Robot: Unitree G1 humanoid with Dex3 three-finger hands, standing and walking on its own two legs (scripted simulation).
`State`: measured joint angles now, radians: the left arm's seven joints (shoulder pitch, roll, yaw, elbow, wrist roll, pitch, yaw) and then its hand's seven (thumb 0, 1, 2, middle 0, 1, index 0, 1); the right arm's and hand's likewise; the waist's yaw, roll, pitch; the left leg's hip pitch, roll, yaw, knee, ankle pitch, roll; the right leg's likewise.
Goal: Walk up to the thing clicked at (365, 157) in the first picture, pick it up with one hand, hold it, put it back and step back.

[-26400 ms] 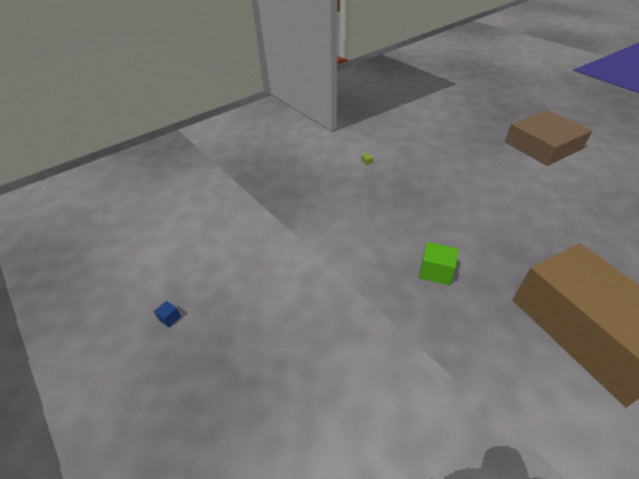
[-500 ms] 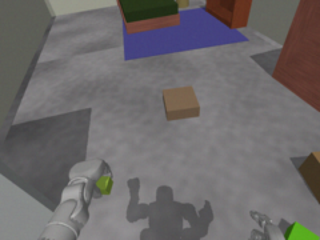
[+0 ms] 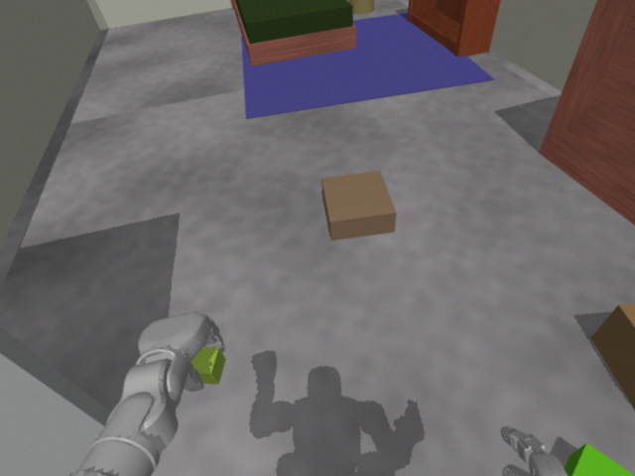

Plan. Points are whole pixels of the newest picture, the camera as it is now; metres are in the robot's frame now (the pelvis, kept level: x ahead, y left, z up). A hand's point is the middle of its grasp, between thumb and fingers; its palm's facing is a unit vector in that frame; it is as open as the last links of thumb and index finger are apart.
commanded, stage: crouch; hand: left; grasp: from above
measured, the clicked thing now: (201, 365) +0.32 +0.22 -0.06
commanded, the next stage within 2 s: lower in 1.90 s
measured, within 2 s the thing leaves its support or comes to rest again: neither
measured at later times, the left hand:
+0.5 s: hand (214, 402) +0.31 +0.23 -0.18, palm faces -0.44 -0.01 -0.90, open 6.4 cm
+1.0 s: hand (249, 421) +0.35 +0.23 -0.42, palm faces -0.44 -0.05 -0.89, open 6.4 cm
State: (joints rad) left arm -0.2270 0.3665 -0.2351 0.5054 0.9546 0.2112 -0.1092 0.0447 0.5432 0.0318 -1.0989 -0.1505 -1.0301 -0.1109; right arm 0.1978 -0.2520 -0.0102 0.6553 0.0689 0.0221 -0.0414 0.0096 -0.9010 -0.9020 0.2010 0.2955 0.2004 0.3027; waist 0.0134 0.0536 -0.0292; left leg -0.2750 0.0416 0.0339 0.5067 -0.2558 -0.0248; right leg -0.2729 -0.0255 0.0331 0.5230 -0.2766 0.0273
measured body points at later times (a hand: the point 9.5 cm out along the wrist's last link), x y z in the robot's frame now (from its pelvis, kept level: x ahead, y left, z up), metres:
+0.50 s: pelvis -0.03 +0.00 -0.07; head +0.06 +0.02 +0.37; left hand +0.32 +0.23 -0.13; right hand +0.08 -0.27 -0.19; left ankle +0.00 +0.14 -0.74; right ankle +0.00 -0.14 -0.74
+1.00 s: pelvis -0.08 +0.01 -0.27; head +0.11 +0.03 +0.13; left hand +0.37 +0.23 -0.37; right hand -0.04 -0.26 -0.40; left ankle +0.00 +0.14 -0.74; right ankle +0.00 -0.14 -0.74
